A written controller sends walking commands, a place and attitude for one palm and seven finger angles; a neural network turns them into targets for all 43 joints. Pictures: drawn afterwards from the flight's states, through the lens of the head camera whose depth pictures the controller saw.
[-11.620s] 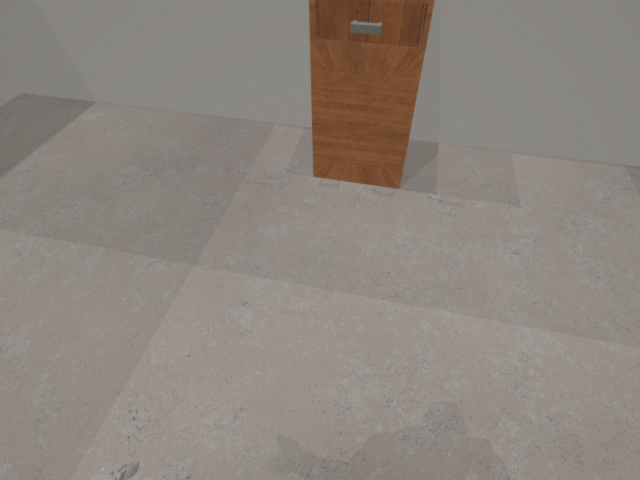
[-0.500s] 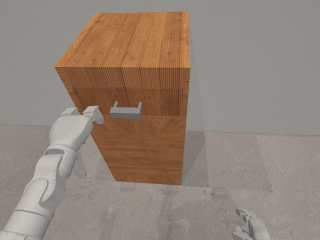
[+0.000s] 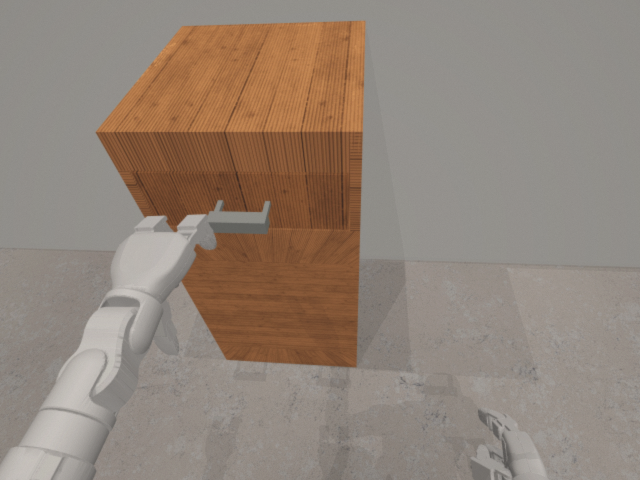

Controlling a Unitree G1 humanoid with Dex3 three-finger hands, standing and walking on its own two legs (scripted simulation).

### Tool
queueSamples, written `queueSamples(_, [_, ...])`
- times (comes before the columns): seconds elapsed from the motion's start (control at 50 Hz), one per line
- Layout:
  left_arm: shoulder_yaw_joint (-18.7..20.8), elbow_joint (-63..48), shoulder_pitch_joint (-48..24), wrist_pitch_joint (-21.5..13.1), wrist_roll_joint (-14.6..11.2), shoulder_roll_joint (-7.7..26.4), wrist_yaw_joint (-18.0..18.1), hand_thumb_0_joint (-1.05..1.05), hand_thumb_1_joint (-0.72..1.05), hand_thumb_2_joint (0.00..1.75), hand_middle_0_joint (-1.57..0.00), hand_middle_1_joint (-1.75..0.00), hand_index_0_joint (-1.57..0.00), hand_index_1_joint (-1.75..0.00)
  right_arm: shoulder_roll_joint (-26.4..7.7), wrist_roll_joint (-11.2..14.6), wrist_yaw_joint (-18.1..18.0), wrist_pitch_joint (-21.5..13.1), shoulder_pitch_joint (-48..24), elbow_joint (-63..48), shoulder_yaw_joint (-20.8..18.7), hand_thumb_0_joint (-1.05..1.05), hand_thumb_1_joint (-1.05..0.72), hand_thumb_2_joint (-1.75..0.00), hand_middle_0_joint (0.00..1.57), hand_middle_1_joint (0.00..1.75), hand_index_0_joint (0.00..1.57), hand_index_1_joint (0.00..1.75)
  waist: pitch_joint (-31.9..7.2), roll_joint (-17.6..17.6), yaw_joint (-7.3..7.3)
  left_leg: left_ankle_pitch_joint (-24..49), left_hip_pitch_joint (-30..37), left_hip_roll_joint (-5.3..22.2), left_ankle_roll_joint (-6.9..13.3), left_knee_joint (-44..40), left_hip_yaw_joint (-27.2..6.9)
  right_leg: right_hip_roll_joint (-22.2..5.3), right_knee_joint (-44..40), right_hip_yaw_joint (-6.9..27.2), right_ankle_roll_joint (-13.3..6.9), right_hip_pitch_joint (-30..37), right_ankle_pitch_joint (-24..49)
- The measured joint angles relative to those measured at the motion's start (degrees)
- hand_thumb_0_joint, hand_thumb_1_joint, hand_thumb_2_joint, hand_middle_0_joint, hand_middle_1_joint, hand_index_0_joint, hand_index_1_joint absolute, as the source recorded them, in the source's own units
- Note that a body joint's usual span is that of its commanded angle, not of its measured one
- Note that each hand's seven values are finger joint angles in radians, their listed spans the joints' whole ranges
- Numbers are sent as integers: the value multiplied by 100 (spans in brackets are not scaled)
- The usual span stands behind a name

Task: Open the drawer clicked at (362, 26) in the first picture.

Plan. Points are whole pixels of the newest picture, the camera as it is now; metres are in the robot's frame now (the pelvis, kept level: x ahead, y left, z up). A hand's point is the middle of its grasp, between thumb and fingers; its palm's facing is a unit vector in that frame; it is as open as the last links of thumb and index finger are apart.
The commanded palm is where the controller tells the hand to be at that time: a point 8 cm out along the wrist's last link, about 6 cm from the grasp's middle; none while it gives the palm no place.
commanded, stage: move the hooked fingers above the handle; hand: left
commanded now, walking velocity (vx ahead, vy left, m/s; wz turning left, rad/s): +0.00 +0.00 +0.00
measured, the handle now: (240, 213) +0.54 +0.23 -0.02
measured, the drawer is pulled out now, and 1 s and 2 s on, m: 0.00 0.00 0.00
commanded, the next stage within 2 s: none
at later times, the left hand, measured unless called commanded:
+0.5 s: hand (205, 242) +0.40 +0.22 +0.06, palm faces +0.01 -0.06 -1.00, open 13.8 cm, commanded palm +0.38 +0.24 +0.12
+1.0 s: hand (211, 223) +0.45 +0.24 +0.05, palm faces +0.01 -0.03 -1.00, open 13.8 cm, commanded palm +0.44 +0.23 +0.10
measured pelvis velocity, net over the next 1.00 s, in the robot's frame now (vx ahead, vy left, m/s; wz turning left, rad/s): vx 0.03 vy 0.01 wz -0.02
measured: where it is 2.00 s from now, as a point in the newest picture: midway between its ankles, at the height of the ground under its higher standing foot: outside the picture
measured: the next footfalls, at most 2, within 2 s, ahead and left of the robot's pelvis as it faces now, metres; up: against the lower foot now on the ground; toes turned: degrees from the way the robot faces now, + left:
none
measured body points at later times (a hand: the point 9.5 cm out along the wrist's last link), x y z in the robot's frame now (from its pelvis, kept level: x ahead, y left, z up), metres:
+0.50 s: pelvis +0.02 -0.01 -0.01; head +0.07 -0.03 +0.44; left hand +0.40 +0.23 +0.11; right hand +0.15 -0.27 -0.14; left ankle +0.01 +0.10 -0.74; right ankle -0.01 -0.10 -0.74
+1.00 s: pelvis +0.03 +0.01 -0.02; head +0.08 -0.01 +0.43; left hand +0.45 +0.23 +0.10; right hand +0.13 -0.25 -0.15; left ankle +0.01 +0.10 -0.74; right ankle -0.01 -0.10 -0.74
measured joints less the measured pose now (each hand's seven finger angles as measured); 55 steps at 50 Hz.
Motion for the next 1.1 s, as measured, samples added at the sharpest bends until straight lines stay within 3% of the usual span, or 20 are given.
queueSamples(0.1, [225,418,-309,-265,-1,118,135,0,-49,30,-32,-120,-32,-120,-4,21,-76,-39,37,8,-38,1,-90,-90,20,30,20,30,-38,-55,-44,-67,-115,60,-59,92,-13,63,71,-15,-61,-110,-45])
queueSamples(0.2, [365,841,-582,-186,-2,203,159,0,-49,30,-32,-120,-32,-120,-93,42,-89,-12,177,33,-113,1,-90,-90,20,30,20,30,-111,-50,-79,-138,-300,86,-87,198,-25,93,163,-30,-91,-289,-107])
queueSamples(0.36, [274,1178,-795,-413,-10,178,14,-1,-49,30,-32,-120,-32,-120,-195,34,-121,35,415,81,-243,1,-90,-90,20,30,20,30,-190,-71,-173,-293,-587,82,-79,416,-27,97,356,-40,-90,-562,-251])
queueSamples(0.46, [277,1303,-1009,-676,111,87,303,-1,-49,30,-32,-120,-32,-120,-170,24,-113,35,491,120,-331,1,-90,-90,20,30,20,30,-251,-75,-239,-402,-793,75,-56,582,10,94,503,-9,-73,-768,-340])
queueSamples(0.52, [360,1451,-1168,-604,174,42,535,0,-49,30,-32,-120,-32,-120,-126,29,-64,58,530,136,-357,1,-90,-90,19,30,20,30,-324,-73,-274,-449,-891,73,-41,637,59,92,570,37,-58,-883,-380])
queueSamples(0.58, [379,1630,-1301,-314,210,3,681,0,-49,30,-32,-120,-32,-120,-100,48,4,96,578,127,-357,1,-90,-90,19,30,20,30,-389,-37,-298,-481,-939,70,-21,657,101,89,589,80,-37,-940,-399])
queueSamples(0.68, [188,2052,-1541,143,215,-67,519,0,-49,30,-32,-120,-32,-120,-78,86,53,182,636,104,-294,1,-90,-90,20,30,20,30,-436,-10,-335,-497,-961,46,17,645,124,64,574,103,0,-962,-414])
queueSamples(0.74, [100,2147,-1594,100,202,-93,342,-1,-49,30,-32,-120,-32,-120,-55,73,30,212,667,79,-276,1,-90,-90,20,30,20,30,-448,-35,-371,-507,-962,37,34,648,118,55,555,97,15,-950,-418])
queueSamples(0.8, [71,2167,-1648,-158,225,-127,304,-1,-49,30,-32,-120,-32,-120,-42,45,1,203,696,74,-293,1,-90,-90,20,30,20,30,-461,-69,-390,-533,-984,30,46,689,109,50,565,87,26,-953,-433])
queueSamples(0.9, [124,2347,-1889,-450,364,-151,582,0,-49,30,-32,-120,-32,-120,-47,20,30,174,716,99,-352,1,-90,-90,20,30,20,30,-501,-104,-412,-577,-1124,23,54,817,110,45,661,81,39,-1076,-464])
queueSamples(1.0, [195,2922,-2280,-241,467,-125,838,0,-49,30,-32,-120,-32,-120,-64,18,84,195,728,140,-346,1,-90,-90,20,30,20,30,-526,-98,-443,-573,-1296,25,65,900,131,47,745,94,49,-1253,-455])
queueSamples(1.1, [96,3528,-2635,-63,459,-39,712,0,-49,30,-32,-120,-32,-120,-57,31,79,230,853,154,-334,1,-90,-90,20,30,20,30,-531,-98,-525,-541,-1413,28,69,928,99,50,740,59,53,-1344,-417])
